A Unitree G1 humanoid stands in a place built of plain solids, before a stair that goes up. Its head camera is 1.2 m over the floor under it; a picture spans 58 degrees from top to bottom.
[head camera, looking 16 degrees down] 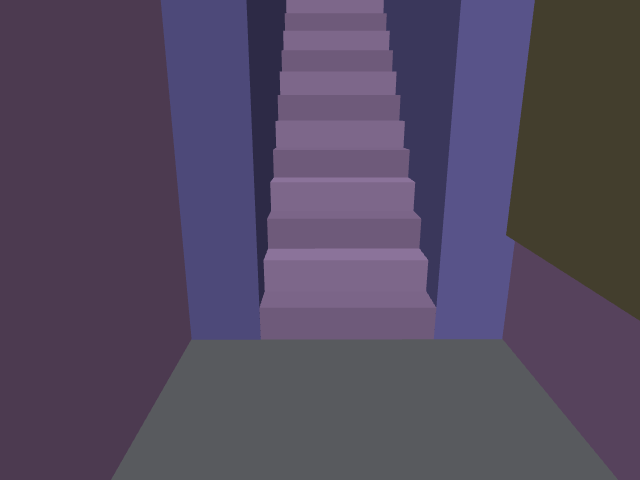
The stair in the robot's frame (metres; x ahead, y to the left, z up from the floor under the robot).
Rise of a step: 0.19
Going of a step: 0.24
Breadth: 0.98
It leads straight ahead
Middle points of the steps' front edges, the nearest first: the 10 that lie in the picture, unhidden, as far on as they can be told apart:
2.17 -0.15 0.19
2.40 -0.15 0.39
2.64 -0.15 0.58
2.88 -0.15 0.78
3.11 -0.15 0.97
3.35 -0.15 1.16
3.58 -0.15 1.36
3.82 -0.15 1.55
4.06 -0.15 1.75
4.29 -0.15 1.94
